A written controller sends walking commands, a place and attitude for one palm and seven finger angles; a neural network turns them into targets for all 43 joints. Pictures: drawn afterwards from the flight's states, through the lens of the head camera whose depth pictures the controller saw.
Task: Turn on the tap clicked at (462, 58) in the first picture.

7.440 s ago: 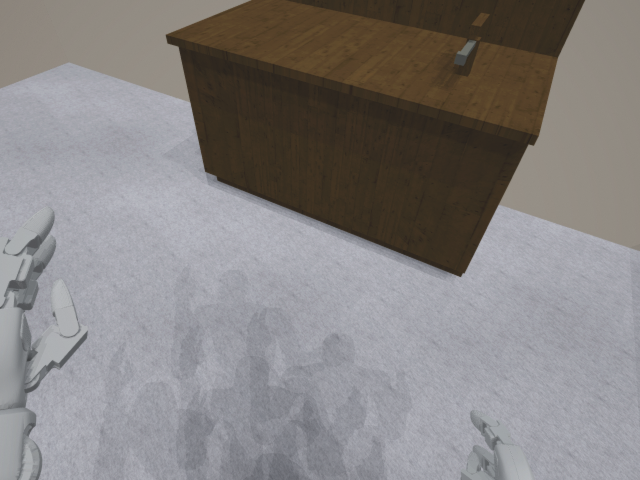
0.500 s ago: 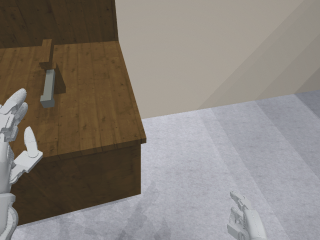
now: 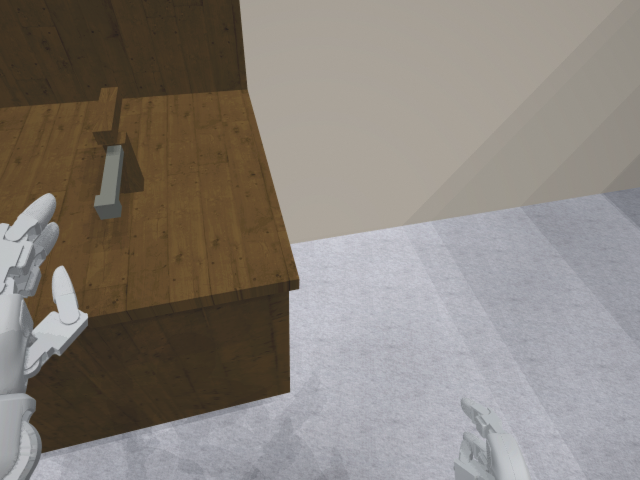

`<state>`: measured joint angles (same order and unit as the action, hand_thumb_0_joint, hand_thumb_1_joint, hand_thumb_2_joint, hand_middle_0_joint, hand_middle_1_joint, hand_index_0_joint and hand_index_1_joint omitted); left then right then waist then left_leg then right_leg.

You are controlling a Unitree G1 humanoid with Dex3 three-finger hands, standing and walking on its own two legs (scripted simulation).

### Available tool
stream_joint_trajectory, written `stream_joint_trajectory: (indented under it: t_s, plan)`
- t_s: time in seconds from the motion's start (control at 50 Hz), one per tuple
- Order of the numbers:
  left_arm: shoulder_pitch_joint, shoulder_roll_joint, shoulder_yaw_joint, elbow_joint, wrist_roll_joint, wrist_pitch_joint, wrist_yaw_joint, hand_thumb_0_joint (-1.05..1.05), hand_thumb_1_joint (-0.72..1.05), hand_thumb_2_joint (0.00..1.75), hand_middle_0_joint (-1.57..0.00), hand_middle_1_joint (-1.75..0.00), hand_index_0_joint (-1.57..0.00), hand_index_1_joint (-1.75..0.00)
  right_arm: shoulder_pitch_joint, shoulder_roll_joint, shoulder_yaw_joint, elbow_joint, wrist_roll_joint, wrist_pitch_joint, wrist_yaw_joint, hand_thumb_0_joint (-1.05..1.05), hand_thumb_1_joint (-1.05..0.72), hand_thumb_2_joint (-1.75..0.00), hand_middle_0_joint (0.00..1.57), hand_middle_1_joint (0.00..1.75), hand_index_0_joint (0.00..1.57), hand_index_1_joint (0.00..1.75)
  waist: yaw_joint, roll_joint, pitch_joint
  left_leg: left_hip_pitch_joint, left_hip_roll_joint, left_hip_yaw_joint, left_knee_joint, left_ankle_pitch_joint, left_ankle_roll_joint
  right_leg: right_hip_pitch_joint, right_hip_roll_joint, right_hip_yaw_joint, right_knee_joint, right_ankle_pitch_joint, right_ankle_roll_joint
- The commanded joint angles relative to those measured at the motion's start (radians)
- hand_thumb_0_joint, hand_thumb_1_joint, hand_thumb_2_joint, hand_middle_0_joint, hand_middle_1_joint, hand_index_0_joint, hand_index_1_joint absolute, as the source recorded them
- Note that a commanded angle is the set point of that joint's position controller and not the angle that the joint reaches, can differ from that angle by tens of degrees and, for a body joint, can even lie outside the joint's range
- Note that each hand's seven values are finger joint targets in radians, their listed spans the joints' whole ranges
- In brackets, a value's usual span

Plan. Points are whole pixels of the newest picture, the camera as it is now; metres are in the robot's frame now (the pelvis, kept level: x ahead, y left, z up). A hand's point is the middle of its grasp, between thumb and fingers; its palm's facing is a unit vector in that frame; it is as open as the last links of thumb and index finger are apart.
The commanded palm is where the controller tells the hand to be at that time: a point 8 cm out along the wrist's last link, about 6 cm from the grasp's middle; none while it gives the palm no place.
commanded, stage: look again from close up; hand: left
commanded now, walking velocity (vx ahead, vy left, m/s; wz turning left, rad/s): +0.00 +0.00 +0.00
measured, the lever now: (108, 206) +0.45 +0.36 +0.05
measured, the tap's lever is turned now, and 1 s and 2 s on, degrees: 0 0 0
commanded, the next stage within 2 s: shuffle to correct the standing spot in 0.16 s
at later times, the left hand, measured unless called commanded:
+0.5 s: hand (85, 321) +0.22 +0.25 +0.15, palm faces +0.41 -0.84 -0.34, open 7.4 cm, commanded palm +0.17 +0.28 +0.17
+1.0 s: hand (128, 248) +0.29 +0.23 +0.16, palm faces +0.35 -0.83 -0.43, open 7.4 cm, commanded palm +0.24 +0.28 +0.17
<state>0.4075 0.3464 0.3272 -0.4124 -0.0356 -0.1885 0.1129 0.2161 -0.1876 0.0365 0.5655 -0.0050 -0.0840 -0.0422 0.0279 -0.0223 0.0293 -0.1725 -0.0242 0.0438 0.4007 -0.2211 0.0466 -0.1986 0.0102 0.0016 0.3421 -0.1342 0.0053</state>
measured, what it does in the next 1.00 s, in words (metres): lifts its right foot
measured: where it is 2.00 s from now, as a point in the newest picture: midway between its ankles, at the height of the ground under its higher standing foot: outside the picture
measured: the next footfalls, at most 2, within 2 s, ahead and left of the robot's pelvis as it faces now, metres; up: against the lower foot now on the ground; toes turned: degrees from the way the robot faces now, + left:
right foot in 1.02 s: +0.17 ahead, -0.08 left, +0.00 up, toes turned -6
left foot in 1.28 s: +0.20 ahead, +0.16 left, +0.00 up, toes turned +1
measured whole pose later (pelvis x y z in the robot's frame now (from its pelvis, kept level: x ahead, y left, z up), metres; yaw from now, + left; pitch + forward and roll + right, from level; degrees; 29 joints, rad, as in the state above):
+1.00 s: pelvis +0.07 +0.00 -0.02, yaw -1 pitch -1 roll -1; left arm 0.47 0.38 0.37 -0.49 -0.03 -0.22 0.13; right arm 0.26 -0.17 0.02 0.59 0.00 -0.09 -0.01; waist -0.03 0.02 0.04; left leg -0.12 -0.02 0.07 0.58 -0.43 0.06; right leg -0.40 0.00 -0.15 0.74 -0.30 -0.03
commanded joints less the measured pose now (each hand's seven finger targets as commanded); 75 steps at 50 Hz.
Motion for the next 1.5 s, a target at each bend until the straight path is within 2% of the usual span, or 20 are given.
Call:
stream_joint_trajectory:
  t_s: [0.0,0.22,0.44,0.58,0.7,0.74,0.78,0.8,0.84,0.88,0.96,0.98,1.0,1.04,1.12,1.2,1.24,1.34,1.4,1.48]
  plan:
    - [-0.078,0.164,0.099,-0.221,-0.005,-0.067,0.012,0.00,0.90,0.90,-0.20,-0.30,-0.20,-0.30,-0.083,-0.135,-0.062,-0.164,0.001,-0.055,-0.013,0.00,-0.90,-0.90,0.20,0.30,0.20,0.30,0.000,0.071,-0.141,-0.073,0.051,-0.058,-0.107,0.091,-0.060,0.150,-0.008,0.024,0.000,0.125,-0.011]
    - [-0.077,0.159,0.094,-0.209,-0.002,-0.064,0.015,0.00,0.90,0.90,-0.20,-0.30,-0.20,-0.30,-0.084,-0.138,-0.065,-0.158,0.003,-0.056,-0.016,0.00,-0.90,-0.90,0.20,0.30,0.20,0.30,0.000,0.056,-0.120,-0.102,0.052,-0.063,-0.109,0.039,-0.058,0.143,-0.012,0.027,-0.005,0.094,-0.010]
    - [-0.126,0.176,0.098,-0.230,0.005,-0.072,0.023,0.00,0.90,0.90,-0.20,-0.30,-0.20,-0.30,-0.098,-0.152,-0.075,-0.143,-0.008,-0.059,-0.021,0.00,-0.90,-0.90,0.20,0.30,0.20,0.30,-0.016,0.095,-0.056,-0.171,0.075,-0.112,-0.064,-0.286,-0.002,0.011,-0.035,0.087,0.063,-0.247,-0.050]
    - [-0.090,0.183,0.116,-0.229,0.001,-0.090,0.028,0.00,0.90,0.90,-0.20,-0.30,-0.20,-0.30,-0.078,-0.149,-0.081,-0.134,0.004,-0.060,-0.012,0.00,-0.90,-0.90,0.20,0.30,0.20,0.30,-0.019,0.069,-0.101,-0.151,0.071,-0.099,0.092,-0.010,0.004,0.045,-0.077,0.099,0.198,-0.015,-0.078]
    - [-0.059,0.214,0.160,-0.263,-0.008,-0.106,0.031,0.00,0.90,0.90,-0.20,-0.30,-0.20,-0.30,-0.072,-0.139,-0.089,-0.130,0.015,-0.042,0.006,0.00,-0.90,-0.90,0.20,0.30,0.20,0.30,-0.023,-0.070,-0.137,-0.186,0.020,-0.014,0.274,0.019,-0.036,0.108,-0.222,0.271,0.204,0.185,-0.165]
    - [-0.065,0.218,0.170,-0.305,-0.013,-0.106,0.025,0.00,0.90,0.90,-0.20,-0.30,-0.20,-0.30,-0.077,-0.144,-0.085,-0.130,0.015,-0.037,0.003,0.00,-0.90,-0.90,0.20,0.30,0.20,0.30,-0.044,0.096,-0.129,0.001,0.065,-0.077,0.146,0.177,-0.026,-0.074,-0.121,0.157,0.372,0.163,-0.102]
    - [-0.072,0.209,0.151,-0.362,-0.010,-0.112,0.026,0.00,0.90,0.90,-0.20,-0.30,-0.20,-0.30,-0.048,-0.140,-0.085,-0.130,0.007,-0.044,0.006,0.00,-0.90,-0.90,0.20,0.30,0.20,0.30,-0.070,0.333,-0.125,0.286,0.260,-0.377,-0.006,0.633,0.020,-0.422,0.020,-0.054,0.678,-0.319,-0.008]
    - [-0.073,0.213,0.155,-0.340,0.005,-0.111,0.028,0.00,0.90,0.90,-0.20,-0.30,-0.20,-0.30,-0.043,-0.137,-0.089,-0.122,-0.011,-0.053,0.014,0.00,-0.90,-0.90,0.20,0.30,0.20,0.30,-0.070,0.270,-0.094,0.312,0.296,-0.419,-0.009,0.662,0.056,-0.496,0.008,-0.033,0.751,-0.406,-0.019]
    - [-0.047,0.200,0.151,-0.320,0.002,-0.106,0.030,0.00,0.90,0.90,-0.20,-0.30,-0.20,-0.30,-0.046,-0.136,-0.091,-0.123,-0.001,-0.063,0.020,0.00,-0.90,-0.90,0.20,0.30,0.20,0.30,-0.056,0.130,-0.079,0.312,0.281,-0.315,0.036,0.615,0.096,-0.526,-0.021,-0.053,0.711,-0.357,-0.028]
    - [-0.005,0.173,0.132,-0.287,0.002,-0.098,0.029,0.00,0.90,0.90,-0.20,-0.30,-0.20,-0.30,-0.042,-0.141,-0.091,-0.116,0.004,-0.063,0.019,0.00,-0.90,-0.90,0.20,0.30,0.20,0.30,-0.048,0.175,-0.053,0.199,0.244,-0.220,0.017,0.551,0.090,-0.422,-0.033,-0.090,0.576,-0.267,-0.029]
    - [0.025,0.203,0.172,-0.264,-0.003,-0.096,0.034,0.00,0.90,0.90,-0.20,-0.30,-0.20,-0.30,-0.078,-0.146,-0.076,-0.124,0.002,-0.055,0.010,0.00,-0.90,-0.90,0.20,0.30,0.20,0.30,-0.011,0.179,-0.137,-0.104,0.164,-0.049,0.225,0.487,0.016,0.122,0.000,-0.174,0.205,-0.038,-0.048]
    - [0.032,0.212,0.184,-0.239,0.001,-0.097,0.037,0.00,0.90,0.90,-0.20,-0.30,-0.20,-0.30,-0.083,-0.146,-0.080,-0.125,0.005,-0.050,0.009,0.00,-0.90,-0.90,0.20,0.30,0.20,0.30,0.009,0.052,-0.184,-0.289,0.124,-0.032,0.441,0.352,0.001,0.347,-0.073,-0.058,0.165,0.079,-0.098]
    - [0.026,0.235,0.207,-0.224,-0.004,-0.100,0.036,0.00,0.90,0.90,-0.20,-0.30,-0.20,-0.30,-0.080,-0.137,-0.092,-0.143,0.007,-0.051,0.014,0.00,-0.90,-0.90,0.20,0.30,0.20,0.30,0.000,-0.176,-0.243,-0.464,-0.003,0.039,0.771,0.031,-0.029,0.440,-0.310,0.328,0.113,0.242,-0.222]
    - [0.017,0.242,0.242,-0.247,-0.025,-0.118,0.022,0.00,0.90,0.90,-0.20,-0.30,-0.20,-0.30,-0.065,-0.156,-0.094,-0.138,0.002,-0.041,0.031,0.00,-0.90,-0.90,0.20,0.30,0.20,0.30,-0.011,-0.097,-0.128,-0.467,0.039,-0.145,0.934,-0.308,-0.057,0.138,-0.452,0.563,-0.031,0.136,-0.283]
    - [-0.012,0.192,0.169,-0.278,-0.003,-0.110,0.035,0.00,0.90,0.90,-0.20,-0.30,-0.20,-0.30,-0.090,-0.109,-0.051,-0.111,0.007,-0.022,0.022,0.00,-0.90,-0.90,0.20,0.30,0.20,0.30,-0.024,-0.078,-0.097,-0.217,0.098,-0.074,0.578,-0.142,-0.053,-0.113,-0.287,0.124,-0.006,0.085,-0.155]
    - [-0.082,0.201,0.138,-0.338,-0.001,-0.082,0.053,0.00,0.90,0.90,-0.20,-0.30,-0.20,-0.30,-0.093,-0.108,-0.057,-0.096,-0.003,-0.052,-0.019,0.00,-0.90,-0.90,0.20,0.30,0.20,0.30,-0.015,-0.015,-0.098,0.013,0.029,0.038,0.187,-0.006,-0.051,-0.179,-0.215,0.082,-0.015,-0.283,-0.100]
    - [-0.093,0.208,0.137,-0.337,0.000,-0.073,0.055,0.00,0.90,0.90,-0.20,-0.30,-0.20,-0.30,-0.093,-0.126,-0.070,-0.109,0.005,-0.059,-0.031,0.00,-0.90,-0.90,0.20,0.30,0.20,0.30,-0.021,0.073,-0.057,0.004,0.089,-0.078,0.054,-0.055,-0.031,-0.183,-0.160,0.064,0.079,-0.359,-0.057]
    - [-0.083,0.165,0.123,-0.256,0.012,-0.066,0.045,0.00,0.90,0.90,-0.20,-0.30,-0.20,-0.30,-0.104,-0.123,-0.058,-0.127,0.017,-0.072,-0.026,0.00,-0.90,-0.90,0.20,0.30,0.20,0.30,-0.010,0.201,-0.033,-0.273,0.149,-0.159,-0.104,-0.200,-0.014,0.051,-0.036,-0.006,0.171,-0.185,-0.010]
    - [-0.071,0.145,0.090,-0.235,0.014,-0.057,0.048,0.00,0.90,0.90,-0.20,-0.30,-0.20,-0.30,-0.081,-0.126,-0.058,-0.120,0.011,-0.080,-0.019,0.00,-0.90,-0.90,0.20,0.30,0.20,0.30,-0.009,0.078,-0.099,-0.192,0.104,-0.090,-0.025,-0.065,-0.036,0.079,-0.057,0.015,0.077,-0.084,-0.016]
    - [-0.074,0.147,0.078,-0.261,0.006,-0.036,0.047,0.00,0.90,0.90,-0.20,-0.30,-0.20,-0.30,-0.084,-0.127,-0.058,-0.114,0.005,-0.081,-0.019,0.00,-0.90,-0.90,0.20,0.30,0.20,0.30,-0.015,0.078,-0.153,-0.088,0.091,-0.063,0.003,0.097,-0.055,0.068,-0.064,0.010,0.058,0.009,-0.018]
